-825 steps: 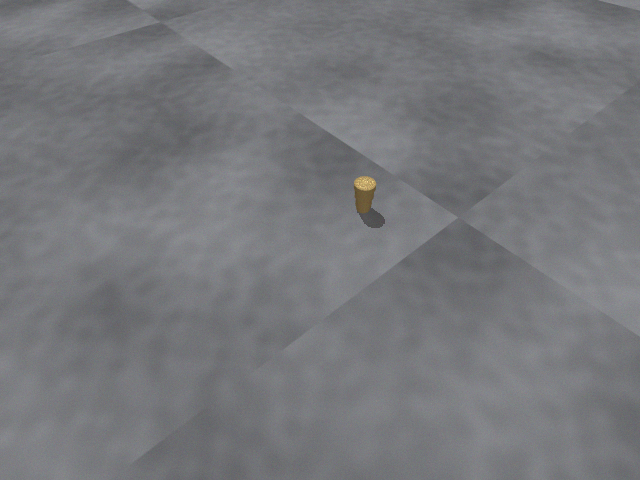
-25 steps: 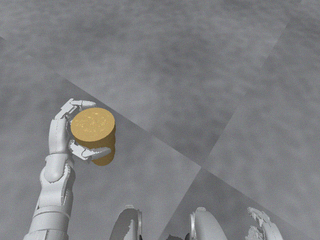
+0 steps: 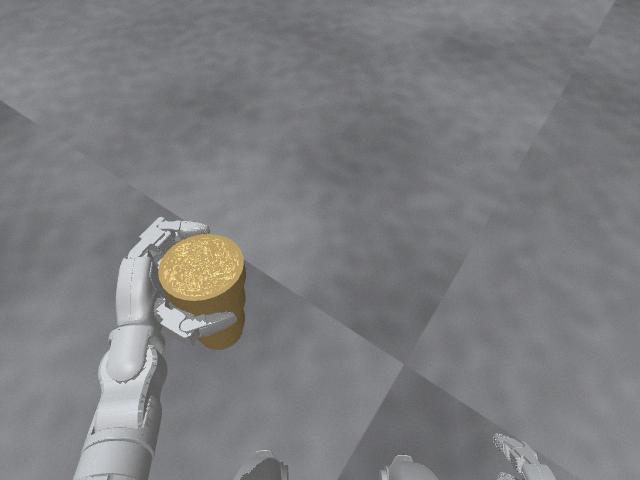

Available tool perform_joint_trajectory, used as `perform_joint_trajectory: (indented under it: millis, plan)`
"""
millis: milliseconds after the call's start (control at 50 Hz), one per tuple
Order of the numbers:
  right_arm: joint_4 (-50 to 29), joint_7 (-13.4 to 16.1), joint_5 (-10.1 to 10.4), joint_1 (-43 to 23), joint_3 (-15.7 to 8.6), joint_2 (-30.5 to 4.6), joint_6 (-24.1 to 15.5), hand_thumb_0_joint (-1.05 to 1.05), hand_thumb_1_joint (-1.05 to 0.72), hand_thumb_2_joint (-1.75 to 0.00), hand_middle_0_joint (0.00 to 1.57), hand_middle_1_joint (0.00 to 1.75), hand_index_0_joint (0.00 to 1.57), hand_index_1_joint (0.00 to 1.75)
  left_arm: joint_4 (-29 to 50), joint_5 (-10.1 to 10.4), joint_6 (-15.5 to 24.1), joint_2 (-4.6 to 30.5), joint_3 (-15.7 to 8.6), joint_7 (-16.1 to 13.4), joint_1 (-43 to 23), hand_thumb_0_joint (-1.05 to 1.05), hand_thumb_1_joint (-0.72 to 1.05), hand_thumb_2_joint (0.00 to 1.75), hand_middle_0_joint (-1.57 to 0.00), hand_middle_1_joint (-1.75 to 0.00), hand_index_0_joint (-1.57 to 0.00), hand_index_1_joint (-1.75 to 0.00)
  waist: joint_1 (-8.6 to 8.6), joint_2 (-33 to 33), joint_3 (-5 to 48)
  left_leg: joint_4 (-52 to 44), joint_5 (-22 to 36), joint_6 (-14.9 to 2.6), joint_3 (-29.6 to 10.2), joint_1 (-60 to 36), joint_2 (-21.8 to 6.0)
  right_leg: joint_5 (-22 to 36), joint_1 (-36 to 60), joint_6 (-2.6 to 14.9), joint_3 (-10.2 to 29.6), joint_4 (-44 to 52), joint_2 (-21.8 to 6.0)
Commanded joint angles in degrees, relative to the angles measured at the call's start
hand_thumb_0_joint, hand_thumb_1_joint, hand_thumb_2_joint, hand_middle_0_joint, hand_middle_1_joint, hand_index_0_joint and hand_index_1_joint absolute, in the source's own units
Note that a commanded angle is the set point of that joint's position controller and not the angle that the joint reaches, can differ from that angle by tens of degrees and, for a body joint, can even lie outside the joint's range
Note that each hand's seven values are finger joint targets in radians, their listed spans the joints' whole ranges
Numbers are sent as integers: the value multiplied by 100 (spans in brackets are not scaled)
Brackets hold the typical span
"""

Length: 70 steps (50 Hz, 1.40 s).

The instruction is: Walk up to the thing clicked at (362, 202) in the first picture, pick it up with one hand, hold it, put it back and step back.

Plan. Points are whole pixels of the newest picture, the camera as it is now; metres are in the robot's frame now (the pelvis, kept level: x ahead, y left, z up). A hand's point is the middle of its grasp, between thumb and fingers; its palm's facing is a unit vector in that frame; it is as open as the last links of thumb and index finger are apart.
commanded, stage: lift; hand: left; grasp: from the side
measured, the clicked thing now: (212, 301) +0.34 +0.16 +0.01
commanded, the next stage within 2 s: hold in 0.36 s
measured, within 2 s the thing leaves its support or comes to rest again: neither
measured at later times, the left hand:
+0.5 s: hand (195, 267) +0.35 +0.17 +0.07, palm faces +0.11 -0.99 -0.02, open 12.2 cm
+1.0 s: hand (188, 271) +0.34 +0.17 +0.08, palm faces +0.11 -0.99 -0.02, open 12.1 cm
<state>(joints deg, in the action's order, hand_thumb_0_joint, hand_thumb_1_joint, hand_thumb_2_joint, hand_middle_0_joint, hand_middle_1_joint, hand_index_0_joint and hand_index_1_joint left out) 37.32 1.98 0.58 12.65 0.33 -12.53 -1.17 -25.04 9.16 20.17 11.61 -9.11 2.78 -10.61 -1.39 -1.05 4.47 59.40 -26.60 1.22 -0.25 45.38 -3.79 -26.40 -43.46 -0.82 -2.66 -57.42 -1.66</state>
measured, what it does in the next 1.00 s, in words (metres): stands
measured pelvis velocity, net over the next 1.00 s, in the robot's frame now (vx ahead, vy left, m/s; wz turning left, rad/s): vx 0.01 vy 0.00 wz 0.00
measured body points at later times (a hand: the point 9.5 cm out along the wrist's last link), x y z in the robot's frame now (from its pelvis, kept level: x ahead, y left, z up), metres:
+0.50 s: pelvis +0.02 +0.00 +0.02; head +0.07 +0.00 +0.47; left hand +0.34 +0.22 +0.07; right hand +0.15 -0.25 -0.09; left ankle +0.02 +0.13 -0.67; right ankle +0.02 -0.13 -0.67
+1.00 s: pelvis +0.01 +0.00 +0.03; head +0.06 +0.00 +0.48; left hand +0.33 +0.22 +0.09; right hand +0.15 -0.25 -0.08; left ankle +0.02 +0.13 -0.67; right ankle +0.02 -0.13 -0.67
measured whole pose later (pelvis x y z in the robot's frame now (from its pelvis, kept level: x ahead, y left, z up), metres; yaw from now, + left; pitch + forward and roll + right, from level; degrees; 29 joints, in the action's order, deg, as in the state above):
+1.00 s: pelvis +0.01 +0.00 +0.03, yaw +0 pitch +7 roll -1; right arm 37.1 1.6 0.6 12.4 -0.2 -12.6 0.6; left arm -23.2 9.4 20.8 10.2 -8.4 3.0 -6.4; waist -0.9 -0.9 1.8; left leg 48.4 -23.4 1.5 0.6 31.6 -3.5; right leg -23.3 -30.1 -0.8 -2.4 -47.0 -1.6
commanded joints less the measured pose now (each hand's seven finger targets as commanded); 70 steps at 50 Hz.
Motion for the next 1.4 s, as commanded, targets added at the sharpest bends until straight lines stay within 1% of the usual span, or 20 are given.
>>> perform_joint_trajectory:
  millis: [0, 40, 200, 220, 260, 460, 520, 580, 640, 680, 800, 820, 860, 940, 1000, 1160, 1240, 1280, 1300, 1380]
  plan:
    - [-611, 70, -35, 37, -349, -776, -169, 0, -93, -90, 20, 30, 20, 30, 1404, 20, 421, 933, -381, -66, -1560, 0, -13, 118, -122, -139, -125, -139, 53, -85, 1814, -1008, 1264, -130, -1, -1268, 252, 1498, 1149, 123, 50, 981, 165]
    - [-641, 67, -33, -12, -308, -735, -162, 0, -93, -90, 20, 30, 20, 30, 1139, 45, 413, 597, -128, -15, -1344, 0, -14, 117, -122, -139, -125, -138, -65, 94, 1622, -1081, 1158, -143, 12, -1239, 258, 1435, 1173, 100, 52, 1080, 163]
    - [-622, 72, -35, -8, -338, -762, -141, 0, -93, -90, 20, 30, 20, 30, 1518, 96, 482, 752, -274, -20, -1434, 0, -16, 118, -123, -140, -125, -140, 4, -32, 1785, -1171, 1661, -130, 49, -1600, 264, 1939, 1546, 95, 65, 1165, 164]
    - [-615, 72, -42, 5, -328, -747, -129, 0, -93, -90, 20, 30, 20, 30, 1037, 88, 432, 566, -197, -1, -1112, 0, -15, 118, -122, -140, -125, -140, -28, 152, 1694, -1182, 1666, -141, 39, -1549, 266, 1960, 1559, 86, 51, 1194, 174]
    - [-619, 76, -43, -21, -346, -762, -124, 0, -93, -90, 20, 30, 20, 30, 1541, 79, 487, 780, -300, -36, -1473, 0, -16, 118, -123, -140, -125, -140, 22, -18, 1721, -1247, 1585, -135, 80, -1651, 272, 1889, 1608, 78, 84, 1273, 158]
    - [-629, 70, -34, -34, -365, -783, -83, 0, -94, -90, 20, 30, 20, 30, 1046, 113, 387, 458, -175, 7, -834, 0, -14, 110, -122, -138, -125, -137, -27, 232, 1520, -1391, 1787, -133, 67, -1770, 260, 2067, 1765, 84, 33, 1365, 197]
    - [-664, 71, -33, -38, -360, -756, -61, 0, -94, -90, 20, 30, 20, 30, 1656, 64, 466, 789, -317, -45, -1240, 0, -13, 109, -122, -136, -125, -135, 38, 18, 1705, -1417, 1927, -125, 103, -1930, 284, 2225, 1967, 68, 68, 1411, 166]
    - [-701, 40, -28, -94, -356, -767, -70, 0, -94, -90, 20, 30, 20, 30, 1073, 129, 386, 391, -155, -9, -787, 0, -14, 108, -122, -136, -124, -135, 0, 258, 1381, -1436, 1956, -140, 97, -1815, 269, 2285, 1926, 64, 47, 1429, 183]
    - [-662, 65, -46, -11, -369, -766, -17, 0, -94, -91, 20, 30, 20, 30, 1619, 45, 453, 668, -208, -53, -1202, 0, -16, 108, -121, -135, -123, -135, 1, 5, 1693, -1471, 2146, -133, 110, -2121, 277, 2416, 2016, 67, 58, 1466, 174]
    - [-683, 42, -41, -81, -352, -739, -36, 0, -93, -90, 20, 30, 20, 30, 1270, 97, 392, 448, -158, -13, -899, 0, -15, 108, -121, -135, -124, -135, 0, 65, 1396, -1506, 1984, -127, 112, -1981, 283, 2268, 1936, 67, 47, 1512, 181]
    - [-690, 49, -41, -109, -356, -741, -25, 0, -94, -90, 20, 30, 20, 30, 1718, 59, 484, 740, -320, -52, -1126, 0, -10, 110, -123, -137, -125, -136, 105, -38, 1522, -1663, 1856, -107, 107, -2119, 286, 2075, 2096, 88, 28, 1590, 180]
    - [-709, 42, -36, -139, -352, -758, -32, 0, -94, -90, 20, 30, 20, 30, 1229, 75, 432, 403, -68, -9, -831, 0, -12, 110, -123, -138, -126, -137, -16, 97, 1364, -1672, 1852, -117, 108, -2144, 277, 2083, 2015, 81, 31, 1616, 194]
    - [-711, 43, -21, -159, -372, -782, -49, 0, -94, -91, 20, 30, 20, 30, 1733, 80, 485, 642, -199, -17, -1251, 0, -12, 110, -122, -137, -125, -137, 41, -42, 1364, -1732, 1749, -104, 92, -2168, 276, 1964, 2021, 96, 22, 1634, 186]
    - [-729, 20, -30, -181, -355, -755, -47, 0, -94, -90, 20, 30, 20, 30, 1284, 105, 411, 329, -6, 23, -861, 0, -14, 109, -122, -137, -125, -137, -23, 134, 1213, -1748, 1824, -111, 80, -2136, 260, 2021, 2015, 91, 1, 1666, 202]
    - [-726, 15, -24, -187, -370, -770, -57, 0, -94, -91, 20, 30, 20, 30, 1460, 67, 452, 627, -186, 18, -1155, 0, -14, 110, -122, -138, -125, -137, 12, 13, 1255, -1745, 1773, -118, 94, -2137, 279, 1987, 2016, 85, 20, 1697, 173]
    - [-701, 43, -28, -251, -343, -747, -63, 0, -93, -90, 20, 30, 20, 30, 1516, 79, 503, 641, -230, 27, -1085, 0, -12, 110, -121, -136, -123, -136, 32, 93, 1149, -1844, 1471, -131, 140, -2152, 309, 1738, 2025, 68, 42, 1828, 147]
    - [-697, 34, -39, -243, -334, -736, -98, 0, -93, -90, 20, 30, 20, 30, 1376, 98, 490, 375, 11, 83, -1062, 0, -10, 112, -121, -138, -124, -137, -32, 100, 1153, -1866, 1381, -124, 114, -2162, 291, 1641, 1959, 80, 20, 1826, 170]
    - [-674, 38, -30, -223, -364, -785, -91, 0, -93, -90, 20, 30, 20, 30, 1491, 40, 509, 743, -257, 32, -1135, 0, -10, 111, -122, -137, -125, -137, 66, -57, 1304, -1906, 1485, -101, 97, -2271, 290, 1690, 2045, 106, 8, 1799, 181]
    - [-728, 39, -20, -283, -337, -745, -98, 0, -93, -90, 20, 30, 20, 30, 1414, 37, 481, 573, -96, 49, -1010, 0, -10, 111, -122, -138, -125, -137, 33, 39, 1150, -1914, 1415, -111, 119, -2237, 297, 1633, 2030, 92, 18, 1856, 174]
    - [-682, 25, -8, -236, -323, -745, -132, 0, -93, -91, 20, 30, 20, 30, 1203, 134, 441, 480, -147, 41, -973, 0, -12, 112, -122, -138, -125, -138, 29, 117, 1067, -1955, 1306, -116, 88, -2130, 280, 1526, 2018, 92, -9, 1881, 185]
